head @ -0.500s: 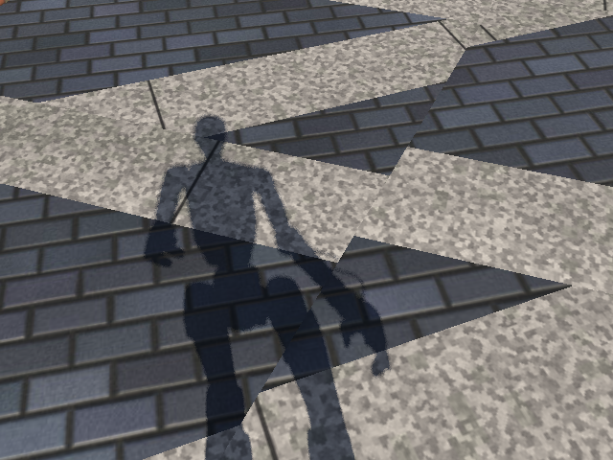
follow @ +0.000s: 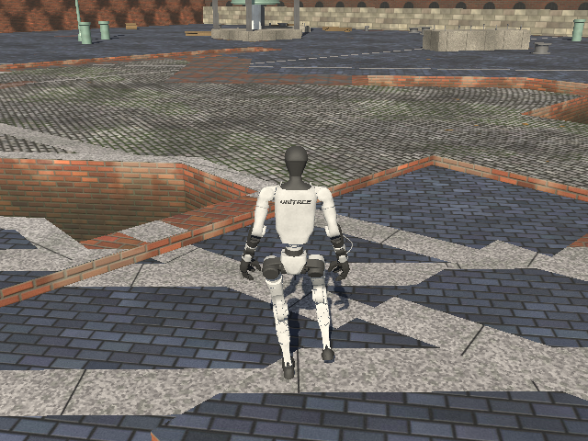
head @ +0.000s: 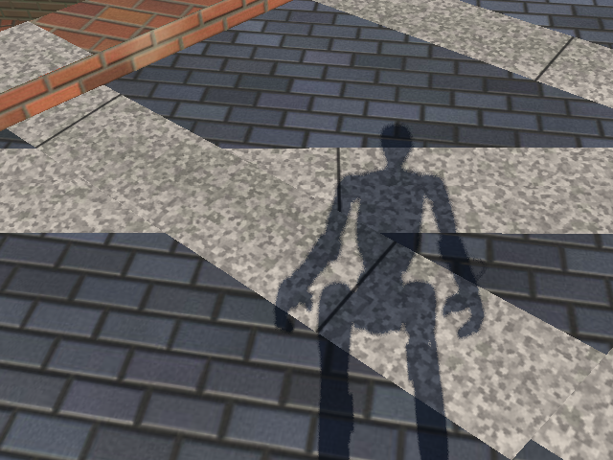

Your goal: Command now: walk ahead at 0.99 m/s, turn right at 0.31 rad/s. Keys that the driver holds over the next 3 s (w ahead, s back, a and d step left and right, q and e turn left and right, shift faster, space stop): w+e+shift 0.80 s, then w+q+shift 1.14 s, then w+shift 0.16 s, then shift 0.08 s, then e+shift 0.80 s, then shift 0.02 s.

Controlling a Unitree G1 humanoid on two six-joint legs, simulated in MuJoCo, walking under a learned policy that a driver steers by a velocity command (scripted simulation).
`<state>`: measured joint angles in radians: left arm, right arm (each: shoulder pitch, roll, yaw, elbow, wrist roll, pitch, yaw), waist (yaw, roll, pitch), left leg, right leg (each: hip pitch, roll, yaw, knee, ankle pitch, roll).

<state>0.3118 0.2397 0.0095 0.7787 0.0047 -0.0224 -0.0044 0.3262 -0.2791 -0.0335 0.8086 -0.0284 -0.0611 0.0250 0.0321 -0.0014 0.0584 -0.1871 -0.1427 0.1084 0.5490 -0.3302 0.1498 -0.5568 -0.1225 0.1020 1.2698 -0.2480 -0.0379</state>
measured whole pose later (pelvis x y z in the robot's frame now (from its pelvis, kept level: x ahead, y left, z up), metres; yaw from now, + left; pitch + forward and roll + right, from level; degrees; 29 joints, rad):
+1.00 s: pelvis +0.94 -0.31 -0.13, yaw -43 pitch +3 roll +2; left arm -0.11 0.29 0.01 0.59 0.04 -0.04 -0.07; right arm 0.58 -0.28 -0.04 1.00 -0.01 -0.11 0.02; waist -0.11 -0.01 0.00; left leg 0.15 0.02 0.13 0.14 -0.34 -0.05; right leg -0.71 -0.04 -0.01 0.72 -0.07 -0.11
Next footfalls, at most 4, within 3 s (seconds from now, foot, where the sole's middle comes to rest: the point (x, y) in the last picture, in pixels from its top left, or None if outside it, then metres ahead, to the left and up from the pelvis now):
0.34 right None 0.45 -0.12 -0.90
0.66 left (376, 315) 0.94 -0.11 -0.90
1.06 right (529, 284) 1.06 -0.55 -0.90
1.50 left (527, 174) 1.52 -0.64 -0.90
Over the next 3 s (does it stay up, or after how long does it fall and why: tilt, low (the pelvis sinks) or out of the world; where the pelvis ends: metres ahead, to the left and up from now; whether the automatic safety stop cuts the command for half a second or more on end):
stays up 2.20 -0.78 -0.12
